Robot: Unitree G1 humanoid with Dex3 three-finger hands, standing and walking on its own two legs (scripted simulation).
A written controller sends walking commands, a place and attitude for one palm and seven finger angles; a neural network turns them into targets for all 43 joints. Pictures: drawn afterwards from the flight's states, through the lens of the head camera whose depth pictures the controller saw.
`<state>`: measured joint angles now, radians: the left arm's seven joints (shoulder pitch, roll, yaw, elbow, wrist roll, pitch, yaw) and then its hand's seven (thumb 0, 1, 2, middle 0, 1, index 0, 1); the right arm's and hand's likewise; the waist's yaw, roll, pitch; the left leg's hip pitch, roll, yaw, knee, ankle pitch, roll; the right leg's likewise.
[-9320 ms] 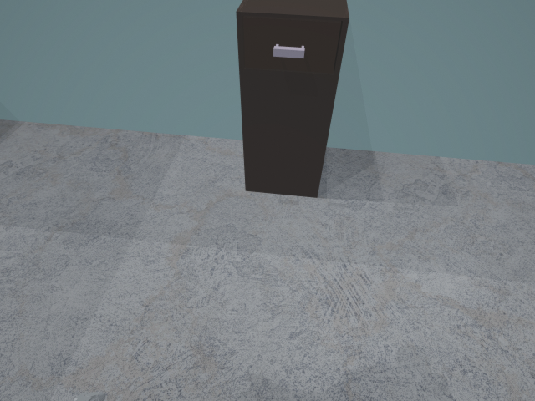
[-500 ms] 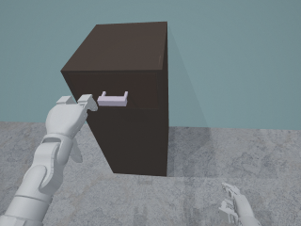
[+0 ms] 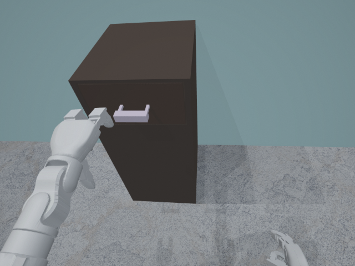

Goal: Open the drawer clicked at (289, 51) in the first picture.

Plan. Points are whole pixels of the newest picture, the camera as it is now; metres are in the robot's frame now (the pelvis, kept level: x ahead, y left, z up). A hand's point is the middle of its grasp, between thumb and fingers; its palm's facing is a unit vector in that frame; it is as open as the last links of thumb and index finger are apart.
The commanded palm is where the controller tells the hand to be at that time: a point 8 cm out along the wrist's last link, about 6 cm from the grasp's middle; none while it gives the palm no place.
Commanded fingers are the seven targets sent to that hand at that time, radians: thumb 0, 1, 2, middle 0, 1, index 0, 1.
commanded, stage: move the hooked fingers above the handle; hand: left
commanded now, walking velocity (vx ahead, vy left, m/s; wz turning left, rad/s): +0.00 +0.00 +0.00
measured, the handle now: (132, 111) +0.56 +0.24 +0.00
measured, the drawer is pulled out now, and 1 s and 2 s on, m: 0.00 0.00 0.00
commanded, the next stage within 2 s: none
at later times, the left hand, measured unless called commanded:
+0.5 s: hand (107, 135) +0.37 +0.23 +0.10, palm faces +0.05 -0.03 -1.00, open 13.8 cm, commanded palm +0.35 +0.23 +0.15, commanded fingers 0.00 -0.50 0.30 -0.30 -1.20 -0.30 -1.20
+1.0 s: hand (116, 121) +0.44 +0.23 +0.08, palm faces -0.01 +0.00 -1.00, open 13.8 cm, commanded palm +0.42 +0.24 +0.14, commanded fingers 0.00 -0.50 0.30 -0.30 -1.20 -0.30 -1.20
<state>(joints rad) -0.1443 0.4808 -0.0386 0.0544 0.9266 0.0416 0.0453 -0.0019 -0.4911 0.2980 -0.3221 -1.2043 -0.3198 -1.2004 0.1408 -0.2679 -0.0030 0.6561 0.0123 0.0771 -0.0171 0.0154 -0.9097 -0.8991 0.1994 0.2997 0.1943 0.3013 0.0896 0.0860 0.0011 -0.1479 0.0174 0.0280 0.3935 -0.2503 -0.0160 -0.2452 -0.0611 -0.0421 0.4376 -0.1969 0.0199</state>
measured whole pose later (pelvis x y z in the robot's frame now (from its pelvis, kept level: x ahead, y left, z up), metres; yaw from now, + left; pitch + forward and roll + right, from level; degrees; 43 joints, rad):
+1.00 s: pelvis +0.01 +0.00 -0.01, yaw -1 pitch +8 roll +1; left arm -0.61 0.49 -0.05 0.71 1.02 -0.05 0.13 0.00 -0.49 0.30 -0.32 -1.20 -0.32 -1.20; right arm 0.26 -0.27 -0.05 0.68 0.03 0.08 -0.04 0.01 -0.91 -0.90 0.20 0.30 0.20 0.30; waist 0.00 0.06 -0.06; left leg -0.33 0.03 0.04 0.50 -0.30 -0.02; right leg -0.43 -0.05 -0.03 0.53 -0.24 0.02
